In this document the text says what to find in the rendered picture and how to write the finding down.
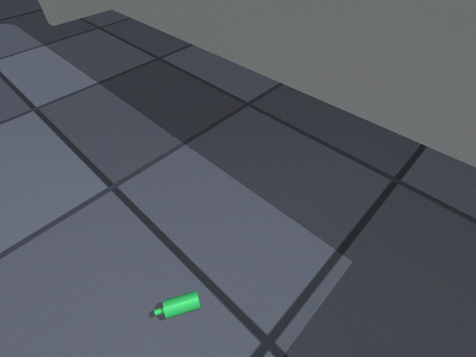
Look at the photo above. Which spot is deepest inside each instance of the bottle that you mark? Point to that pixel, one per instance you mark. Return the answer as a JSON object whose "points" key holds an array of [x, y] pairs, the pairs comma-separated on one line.
{"points": [[179, 305]]}

